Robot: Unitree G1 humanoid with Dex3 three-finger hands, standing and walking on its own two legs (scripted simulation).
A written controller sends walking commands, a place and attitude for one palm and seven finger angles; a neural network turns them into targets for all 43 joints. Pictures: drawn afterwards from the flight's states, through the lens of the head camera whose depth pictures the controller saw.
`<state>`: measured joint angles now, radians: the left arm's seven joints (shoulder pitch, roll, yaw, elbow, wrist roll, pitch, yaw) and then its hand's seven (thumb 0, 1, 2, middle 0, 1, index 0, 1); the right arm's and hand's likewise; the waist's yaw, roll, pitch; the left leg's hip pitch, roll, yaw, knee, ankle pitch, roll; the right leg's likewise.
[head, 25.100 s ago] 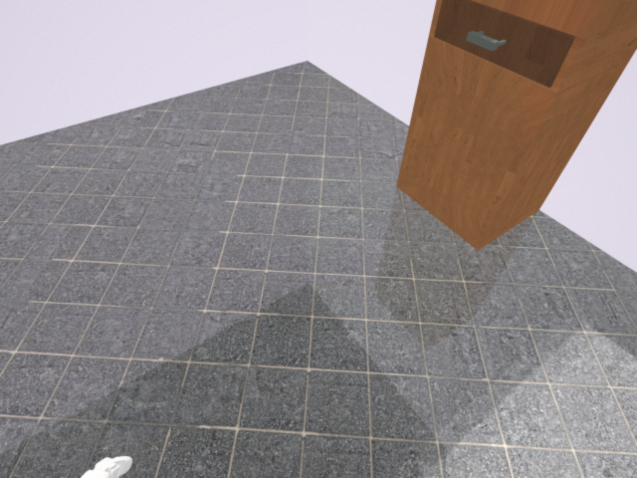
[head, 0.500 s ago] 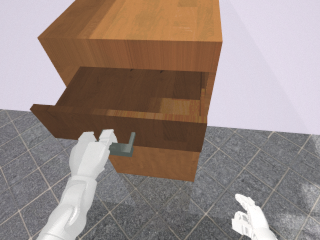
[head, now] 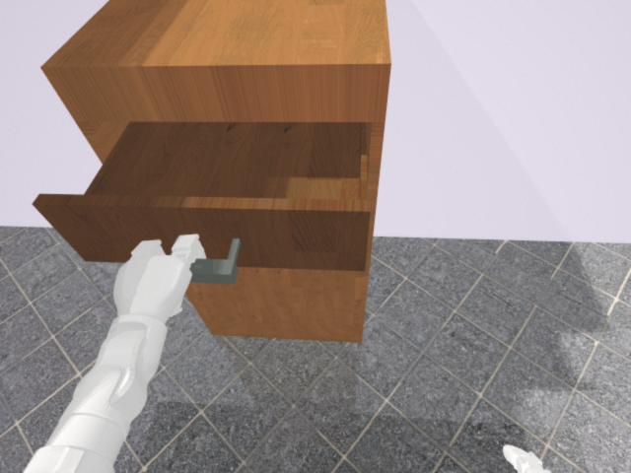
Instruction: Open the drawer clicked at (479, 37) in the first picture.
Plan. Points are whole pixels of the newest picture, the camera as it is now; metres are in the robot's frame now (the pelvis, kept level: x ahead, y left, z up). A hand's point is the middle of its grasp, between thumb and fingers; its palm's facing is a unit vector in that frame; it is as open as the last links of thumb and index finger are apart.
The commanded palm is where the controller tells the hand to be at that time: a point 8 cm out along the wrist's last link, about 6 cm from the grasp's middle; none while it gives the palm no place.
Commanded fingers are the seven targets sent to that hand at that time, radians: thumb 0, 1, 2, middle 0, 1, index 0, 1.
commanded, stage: pull the drawer open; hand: left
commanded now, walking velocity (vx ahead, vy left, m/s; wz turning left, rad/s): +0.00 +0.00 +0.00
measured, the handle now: (203, 257) +0.39 +0.19 +0.04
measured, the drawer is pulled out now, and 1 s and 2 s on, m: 0.18 0.23 0.27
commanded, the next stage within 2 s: none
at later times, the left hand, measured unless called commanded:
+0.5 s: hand (172, 312) +0.31 +0.22 +0.01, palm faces +0.01 -0.13 -0.99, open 6.1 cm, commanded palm +0.26 +0.23 +0.07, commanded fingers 0.00 0.90 0.90 -0.40 -1.35 -0.40 -1.35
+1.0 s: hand (164, 331) +0.28 +0.23 +0.01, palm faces +0.02 -0.09 -1.00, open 5.7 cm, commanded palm +0.27 +0.23 +0.07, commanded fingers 0.00 0.90 0.90 -0.40 -1.35 -0.40 -1.35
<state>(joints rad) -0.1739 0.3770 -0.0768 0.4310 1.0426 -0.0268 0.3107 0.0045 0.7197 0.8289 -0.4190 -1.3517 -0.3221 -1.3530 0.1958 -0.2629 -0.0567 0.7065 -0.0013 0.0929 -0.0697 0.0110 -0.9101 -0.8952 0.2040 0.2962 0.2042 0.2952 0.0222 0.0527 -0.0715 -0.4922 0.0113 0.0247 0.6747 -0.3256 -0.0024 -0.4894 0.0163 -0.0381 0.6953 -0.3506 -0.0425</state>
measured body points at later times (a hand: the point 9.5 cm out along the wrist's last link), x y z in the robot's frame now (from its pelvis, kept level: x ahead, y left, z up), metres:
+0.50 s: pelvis +0.01 +0.02 +0.00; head +0.04 +0.00 +0.45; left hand +0.31 +0.23 +0.06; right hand +0.16 -0.22 -0.12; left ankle +0.00 +0.13 -0.72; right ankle +0.00 -0.09 -0.72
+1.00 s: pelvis +0.04 +0.01 +0.00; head +0.08 -0.02 +0.44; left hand +0.28 +0.23 +0.07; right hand +0.26 -0.18 -0.11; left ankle +0.00 +0.13 -0.72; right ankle +0.00 -0.09 -0.72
